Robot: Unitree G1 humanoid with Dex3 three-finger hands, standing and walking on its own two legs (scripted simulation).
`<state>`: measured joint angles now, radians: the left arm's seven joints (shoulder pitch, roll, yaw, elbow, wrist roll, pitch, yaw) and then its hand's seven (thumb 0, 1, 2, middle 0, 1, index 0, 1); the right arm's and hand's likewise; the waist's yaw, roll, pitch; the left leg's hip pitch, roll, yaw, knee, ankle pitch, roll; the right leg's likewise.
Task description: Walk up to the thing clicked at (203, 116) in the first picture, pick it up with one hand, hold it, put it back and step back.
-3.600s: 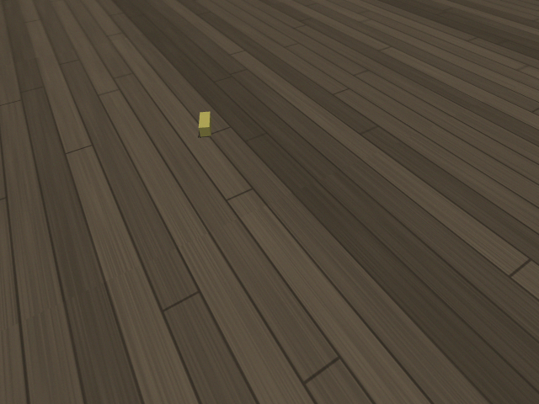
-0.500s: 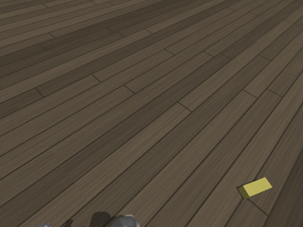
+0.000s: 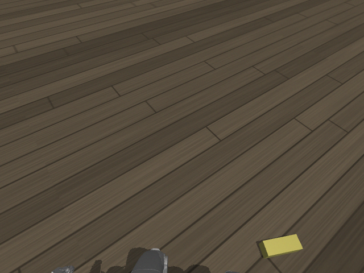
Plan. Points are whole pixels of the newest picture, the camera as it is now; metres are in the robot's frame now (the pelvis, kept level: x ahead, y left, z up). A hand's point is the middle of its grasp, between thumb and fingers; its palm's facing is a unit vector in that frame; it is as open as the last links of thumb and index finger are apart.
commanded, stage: walk up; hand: left
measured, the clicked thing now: (280, 246) +0.35 -0.46 -0.70
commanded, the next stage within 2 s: none
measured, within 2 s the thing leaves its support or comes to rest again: neither
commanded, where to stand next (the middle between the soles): +0.00 -0.72 m, yaw +13 degrees
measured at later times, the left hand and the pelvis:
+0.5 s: hand out of the picture +0.08 +0.03 -0.16, palm faces +0.05 -0.93 -0.36, open 7.4 cm; pelvis -0.02 -0.26 -0.03, yaw +8 degrees
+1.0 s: hand out of the picture +0.03 -0.17 -0.16, palm faces +0.06 -0.92 -0.38, open 7.4 cm; pelvis -0.04 -0.49 -0.02, yaw +7 degrees
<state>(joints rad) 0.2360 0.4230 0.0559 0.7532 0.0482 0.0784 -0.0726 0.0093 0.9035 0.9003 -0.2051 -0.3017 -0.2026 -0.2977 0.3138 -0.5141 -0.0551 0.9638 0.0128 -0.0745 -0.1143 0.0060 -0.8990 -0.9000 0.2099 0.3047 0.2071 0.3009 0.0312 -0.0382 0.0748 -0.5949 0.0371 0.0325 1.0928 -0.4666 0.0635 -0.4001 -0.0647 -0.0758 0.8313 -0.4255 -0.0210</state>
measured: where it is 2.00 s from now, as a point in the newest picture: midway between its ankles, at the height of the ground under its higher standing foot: outside the picture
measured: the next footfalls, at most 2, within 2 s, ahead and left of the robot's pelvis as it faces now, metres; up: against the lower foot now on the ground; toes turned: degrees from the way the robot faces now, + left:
left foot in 0.08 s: +0.09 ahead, +0.06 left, +0.00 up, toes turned +5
right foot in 0.40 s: +0.08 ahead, -0.39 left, +0.00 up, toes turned +6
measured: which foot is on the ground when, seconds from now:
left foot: up 0.00-0.06, down 0.08-0.42, up 0.44-0.64, down 0.66-1.00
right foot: down 0.00-0.08, up 0.10-0.38, down 0.40-0.68, up 0.70-1.00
